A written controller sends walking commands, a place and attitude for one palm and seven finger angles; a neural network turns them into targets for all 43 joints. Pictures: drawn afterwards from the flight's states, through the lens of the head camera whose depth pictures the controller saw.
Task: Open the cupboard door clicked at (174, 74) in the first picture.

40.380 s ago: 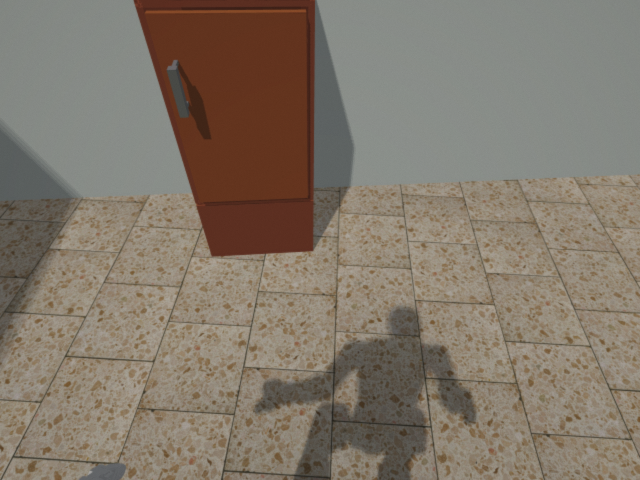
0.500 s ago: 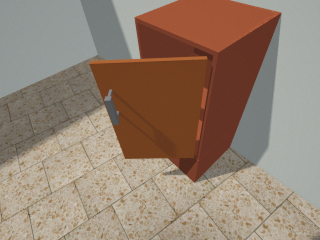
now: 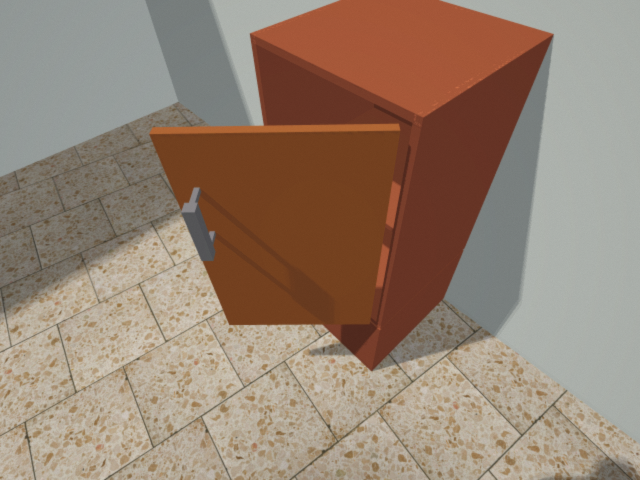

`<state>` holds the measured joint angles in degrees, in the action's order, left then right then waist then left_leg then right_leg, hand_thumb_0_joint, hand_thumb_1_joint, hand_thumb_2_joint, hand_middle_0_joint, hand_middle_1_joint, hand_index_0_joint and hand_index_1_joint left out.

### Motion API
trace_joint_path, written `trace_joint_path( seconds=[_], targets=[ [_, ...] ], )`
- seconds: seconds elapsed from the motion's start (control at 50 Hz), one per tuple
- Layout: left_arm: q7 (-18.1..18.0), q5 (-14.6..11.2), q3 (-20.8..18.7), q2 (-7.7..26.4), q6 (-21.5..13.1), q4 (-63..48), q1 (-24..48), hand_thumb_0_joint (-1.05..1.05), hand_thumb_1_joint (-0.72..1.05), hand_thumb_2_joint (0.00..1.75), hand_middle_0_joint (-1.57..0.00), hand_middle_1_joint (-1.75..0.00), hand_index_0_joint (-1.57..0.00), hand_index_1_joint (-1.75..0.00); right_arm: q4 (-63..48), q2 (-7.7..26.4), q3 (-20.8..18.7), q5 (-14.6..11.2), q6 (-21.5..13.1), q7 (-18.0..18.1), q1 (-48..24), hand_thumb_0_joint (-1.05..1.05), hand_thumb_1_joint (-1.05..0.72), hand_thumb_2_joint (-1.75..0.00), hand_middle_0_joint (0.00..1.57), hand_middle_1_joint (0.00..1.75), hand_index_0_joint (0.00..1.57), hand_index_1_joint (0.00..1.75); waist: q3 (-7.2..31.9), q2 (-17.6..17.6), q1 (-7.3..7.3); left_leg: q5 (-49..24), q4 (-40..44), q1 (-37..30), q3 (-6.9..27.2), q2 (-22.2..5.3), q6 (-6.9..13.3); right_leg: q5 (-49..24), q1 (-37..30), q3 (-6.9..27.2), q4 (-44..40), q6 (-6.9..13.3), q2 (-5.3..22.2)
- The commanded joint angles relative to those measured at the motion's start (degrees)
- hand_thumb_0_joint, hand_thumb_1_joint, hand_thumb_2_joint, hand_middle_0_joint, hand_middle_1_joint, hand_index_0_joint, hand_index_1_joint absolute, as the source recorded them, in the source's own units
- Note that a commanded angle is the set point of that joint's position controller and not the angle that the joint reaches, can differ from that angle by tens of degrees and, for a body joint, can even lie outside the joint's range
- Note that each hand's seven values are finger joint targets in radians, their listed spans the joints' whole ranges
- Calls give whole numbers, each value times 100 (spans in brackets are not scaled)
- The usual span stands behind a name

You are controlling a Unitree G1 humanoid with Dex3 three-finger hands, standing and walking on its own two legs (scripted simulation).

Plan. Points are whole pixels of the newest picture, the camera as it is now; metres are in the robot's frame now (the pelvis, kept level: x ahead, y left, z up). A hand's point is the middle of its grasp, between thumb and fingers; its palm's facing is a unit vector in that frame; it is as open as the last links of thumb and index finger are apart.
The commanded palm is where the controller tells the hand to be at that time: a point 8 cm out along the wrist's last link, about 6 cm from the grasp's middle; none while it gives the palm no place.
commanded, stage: come to a stop and stand still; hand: left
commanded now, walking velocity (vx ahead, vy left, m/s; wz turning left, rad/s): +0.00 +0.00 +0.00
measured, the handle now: (202, 224) +0.52 +0.24 -0.02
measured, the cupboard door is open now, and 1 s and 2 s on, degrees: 47 47 47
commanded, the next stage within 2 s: look again from close up in 0.20 s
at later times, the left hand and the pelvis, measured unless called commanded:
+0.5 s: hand out of the picture +0.02 +0.17 -0.17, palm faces +0.02 -0.98 -0.20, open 7.4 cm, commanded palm none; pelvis +0.00 -0.01 +0.00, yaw +0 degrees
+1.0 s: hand out of the picture +0.13 +0.19 -0.08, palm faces +0.26 -0.95 -0.15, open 7.5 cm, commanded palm +0.10 +0.23 -0.07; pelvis -0.02 +0.00 +0.00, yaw +2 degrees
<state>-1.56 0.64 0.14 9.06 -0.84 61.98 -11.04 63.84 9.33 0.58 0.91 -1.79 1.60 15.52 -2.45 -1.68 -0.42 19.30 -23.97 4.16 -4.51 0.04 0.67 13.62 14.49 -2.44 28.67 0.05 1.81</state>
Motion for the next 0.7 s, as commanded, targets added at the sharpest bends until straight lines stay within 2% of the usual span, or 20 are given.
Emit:
trace_joint_path(
  seconds=[0.0, 0.08, 0.24, 0.32, 0.38, 0.46, 0.56, 0.62, 0.68],
  targets=[
    [-66, -3, -141, 683, -82, -166, -330, 0, 90, 90, -20, -30, -20, -30, -82, 497, -114, 9, -30, 60, 425, 0, -90, -90, 20, 30, 20, 30, 17, 269, 29, -1508, 463, 553, 481, -626, 67, -1837, -624, 553, -290, 301, 507],
    [-63, -9, -157, 717, -97, -165, -343, 0, 90, 90, -20, -30, -20, -30, -75, 547, -131, 7, -38, 63, 426, 0, -90, -90, 20, 30, 20, 30, 197, 227, 25, -1574, 421, 429, 443, -632, 54, -1983, -712, 570, -294, 315, 527],
    [-57, -10, -147, 730, -80, -154, -337, 0, 90, 90, -20, -30, -20, -30, -33, 567, -132, 0, -20, 70, 374, 0, -90, -90, 20, 30, 20, 30, 10, 140, 21, -1392, 481, 468, 457, -656, 47, -1726, -621, 597, -421, 318, 492],
    [-53, -5, -142, 730, -79, -133, -373, 0, 90, 90, -20, -30, -20, -30, -9, 566, -129, -4, -22, 67, 386, 0, -90, -90, 20, 30, 20, 30, 13, 112, 28, -1329, 507, 473, 446, -663, 55, -1612, -640, 581, -477, 306, 482],
    [-45, -10, -138, 731, -84, -108, -407, 0, 90, 90, -20, -30, -20, -30, 2, 575, -125, -2, -20, 66, 378, 0, -90, -90, 20, 30, 20, 30, 42, 225, 29, -1151, 514, 470, 446, -651, 51, -1482, -626, 625, -538, 313, 492],
    [-47, -11, -136, 736, -85, -104, -423, 0, 90, 90, -20, -30, -20, -30, 19, 572, -124, -6, -29, 69, 400, 0, -90, -90, 20, 30, 20, 30, 25, 149, 34, -1238, 536, 471, 454, -680, 57, -1507, -632, 596, -521, 311, 474],
    [-45, -8, -122, 690, -70, -71, -465, 0, 90, 90, -20, -30, -20, -30, 36, 528, -118, -6, -16, 68, 406, 0, -90, -90, 20, 30, 20, 30, -164, 165, 43, -1020, 580, 584, 472, -663, 60, -1213, -523, 603, -604, 300, 461],
    [-49, -4, -122, 679, -66, -86, -470, 0, 90, 90, -20, -30, -20, -30, 52, 518, -115, -7, -29, 63, 440, 0, -90, -90, 20, 30, 20, 30, -87, 76, 53, -1095, 604, 583, 488, -675, 76, -1212, -595, 577, -580, 293, 446],
    [-43, -6, -129, 686, -75, -71, -494, 0, 90, 90, -20, -30, -20, -30, 50, 517, -122, -7, -36, 65, 442, 0, -90, -90, 20, 30, 20, 30, -83, 165, 66, -1059, 589, 596, 484, -666, 74, -1222, -597, 577, -584, 294, 463]
  ],
)
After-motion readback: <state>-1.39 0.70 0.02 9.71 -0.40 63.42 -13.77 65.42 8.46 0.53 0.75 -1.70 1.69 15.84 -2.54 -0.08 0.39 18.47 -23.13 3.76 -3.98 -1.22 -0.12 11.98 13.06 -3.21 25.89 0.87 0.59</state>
